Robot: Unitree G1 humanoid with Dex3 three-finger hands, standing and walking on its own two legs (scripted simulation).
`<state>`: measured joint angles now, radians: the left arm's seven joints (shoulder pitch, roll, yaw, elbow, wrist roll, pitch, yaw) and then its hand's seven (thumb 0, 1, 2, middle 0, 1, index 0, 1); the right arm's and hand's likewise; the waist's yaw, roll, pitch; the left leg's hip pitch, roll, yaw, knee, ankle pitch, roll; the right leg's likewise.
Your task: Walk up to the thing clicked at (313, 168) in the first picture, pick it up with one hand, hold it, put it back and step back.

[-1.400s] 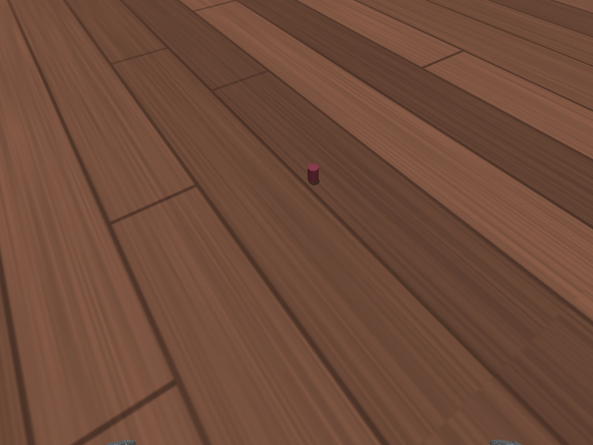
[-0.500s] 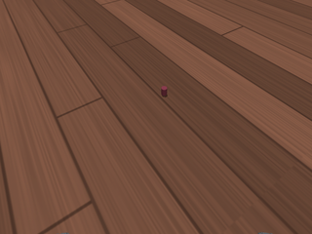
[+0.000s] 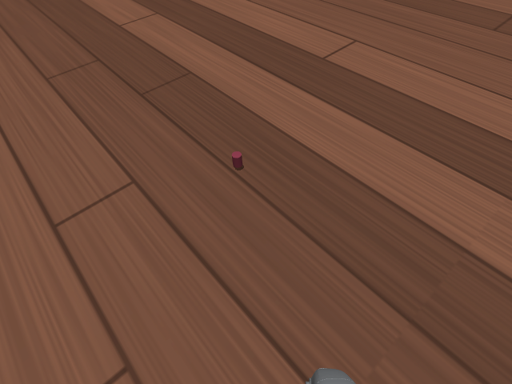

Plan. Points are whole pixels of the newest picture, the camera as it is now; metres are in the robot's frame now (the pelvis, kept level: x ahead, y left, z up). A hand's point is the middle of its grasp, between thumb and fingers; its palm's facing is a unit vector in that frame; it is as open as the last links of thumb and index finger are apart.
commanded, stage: walk up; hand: left
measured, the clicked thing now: (237, 159) +1.30 +0.13 -0.73
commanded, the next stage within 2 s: none
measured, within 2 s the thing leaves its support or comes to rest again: neither
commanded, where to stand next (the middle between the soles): +0.90 -0.06 m, yaw -6 degrees
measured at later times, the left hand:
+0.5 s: hand (137, 321) +0.26 +0.27 -0.16, palm faces -0.13 -0.94 -0.33, open 7.4 cm
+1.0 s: hand (183, 198) +0.53 +0.20 -0.11, palm faces -0.15 -0.91 -0.40, open 7.4 cm
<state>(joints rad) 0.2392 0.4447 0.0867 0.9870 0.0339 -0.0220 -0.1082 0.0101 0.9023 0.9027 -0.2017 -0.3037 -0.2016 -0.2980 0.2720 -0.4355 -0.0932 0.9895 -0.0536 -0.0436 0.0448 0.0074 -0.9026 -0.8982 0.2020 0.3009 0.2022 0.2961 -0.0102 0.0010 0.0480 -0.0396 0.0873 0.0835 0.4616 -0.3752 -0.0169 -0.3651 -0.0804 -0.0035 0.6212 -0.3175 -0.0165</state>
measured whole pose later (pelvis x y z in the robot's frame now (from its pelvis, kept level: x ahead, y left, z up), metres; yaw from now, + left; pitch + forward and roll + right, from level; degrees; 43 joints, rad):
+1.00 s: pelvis +0.41 -0.06 +0.00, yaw -8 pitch -3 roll +0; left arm 0.25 0.39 0.04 0.84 0.00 -0.09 -0.06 0.01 0.90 0.90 -0.20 -0.30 -0.20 -0.30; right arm 0.32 -0.44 -0.05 0.87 0.00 -0.04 0.05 0.01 -0.91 -0.90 0.20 0.30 0.20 0.30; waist 0.00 0.07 0.08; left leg -0.44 0.07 0.00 1.04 -0.37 0.02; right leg -0.26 -0.02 -0.05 0.55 -0.24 -0.03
